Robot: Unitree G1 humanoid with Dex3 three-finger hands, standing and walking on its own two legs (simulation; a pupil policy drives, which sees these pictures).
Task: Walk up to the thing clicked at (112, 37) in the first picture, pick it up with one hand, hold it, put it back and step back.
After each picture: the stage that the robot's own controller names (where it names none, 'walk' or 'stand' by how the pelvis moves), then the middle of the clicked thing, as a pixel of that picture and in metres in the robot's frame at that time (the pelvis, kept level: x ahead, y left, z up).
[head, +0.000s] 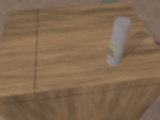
stand; (117, 43) +0.59 -0.14 -0.03
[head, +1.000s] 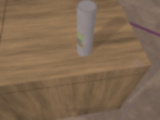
sink last; (85, 31) +0.57 +0.01 +0.01
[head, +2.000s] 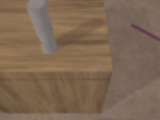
rise first; (43, 29) +0.57 +0.21 +0.01
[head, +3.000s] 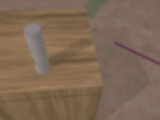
stand; (38, 51) +0.54 +0.22 -0.02
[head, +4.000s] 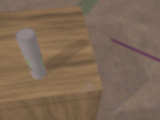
stand; (33, 56) +0.50 +0.22 -0.03
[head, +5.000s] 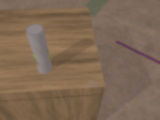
stand; (40, 51) +0.55 +0.21 -0.03
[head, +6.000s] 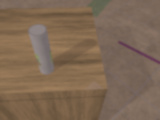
stand; (42, 52) +0.54 +0.19 -0.03
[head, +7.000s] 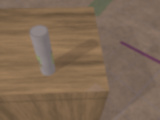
rise first; (44, 53) +0.53 +0.19 -0.03
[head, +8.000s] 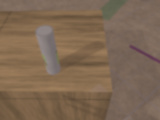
rise first; (49, 52) +0.54 +0.20 -0.03
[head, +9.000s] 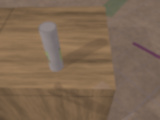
go down; (52, 49) +0.55 +0.18 -0.02
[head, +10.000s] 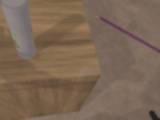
go down; (21, 30) +0.52 +0.18 +0.03
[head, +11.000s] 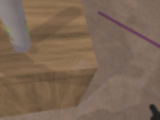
close in; (15, 22) +0.54 +0.19 +0.04
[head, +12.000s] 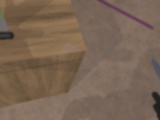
close; out of the picture +0.56 +0.20 +0.08
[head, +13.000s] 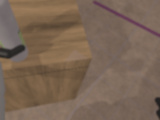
lift; (7, 32) +0.48 +0.17 +0.07
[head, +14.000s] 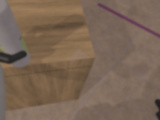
lift; (9, 38) +0.46 +0.18 +0.06
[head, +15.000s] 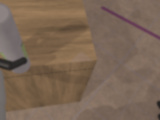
lift; (10, 45) +0.44 +0.19 +0.06
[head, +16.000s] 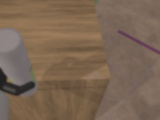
lift; (18, 69) +0.34 +0.19 +0.10
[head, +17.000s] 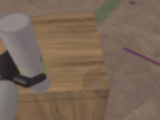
hold; (29, 60) +0.32 +0.16 +0.18
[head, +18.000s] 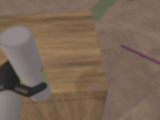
hold; (30, 70) +0.32 +0.16 +0.15
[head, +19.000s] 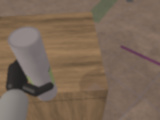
crouch; (38, 70) +0.32 +0.14 +0.14
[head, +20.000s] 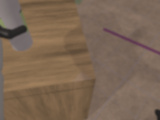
crouch; (9, 14) +0.48 +0.18 +0.19
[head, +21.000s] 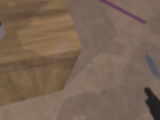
lower; out of the picture +0.54 +0.19 +0.08
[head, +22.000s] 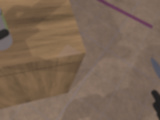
lower; out of the picture +0.52 +0.19 +0.07
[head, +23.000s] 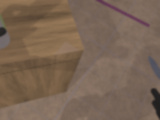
lower; out of the picture +0.52 +0.19 +0.08
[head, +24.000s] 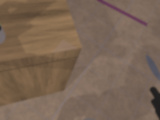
lower; out of the picture +0.53 +0.19 +0.08
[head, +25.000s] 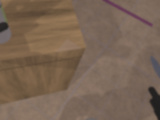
loosen; out of the picture +0.53 +0.18 +0.08
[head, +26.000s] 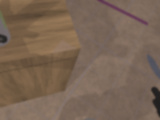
withdraw; out of the picture +0.53 +0.18 +0.08
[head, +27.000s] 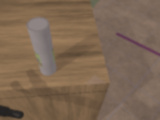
sink last; (44, 50) +0.49 +0.16 +0.02
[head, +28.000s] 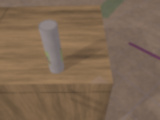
stand; (53, 49) +0.53 +0.16 +0.02
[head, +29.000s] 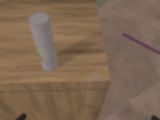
stand; (45, 45) +0.50 +0.17 +0.03
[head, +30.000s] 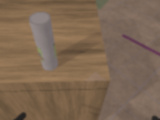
stand; (45, 44) +0.51 +0.17 +0.04
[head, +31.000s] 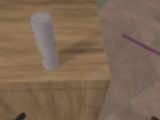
stand; (46, 44) +0.51 +0.16 +0.04
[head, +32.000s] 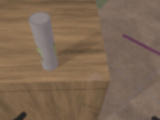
stand; (45, 44) +0.51 +0.17 +0.04
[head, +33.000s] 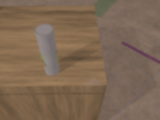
stand; (48, 52) +0.52 +0.17 -0.01
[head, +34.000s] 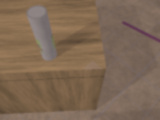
walk; (44, 36) +0.55 +0.18 -0.01
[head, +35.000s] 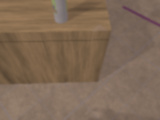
walk; out of the picture +0.76 +0.13 +0.00
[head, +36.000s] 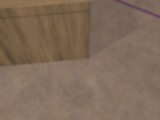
walk; out of the picture +1.05 +0.25 +0.00
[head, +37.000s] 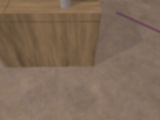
stand; out of the picture +1.12 +0.15 -0.03
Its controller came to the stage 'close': yes
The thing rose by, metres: 0.20
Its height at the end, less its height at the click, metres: +0.00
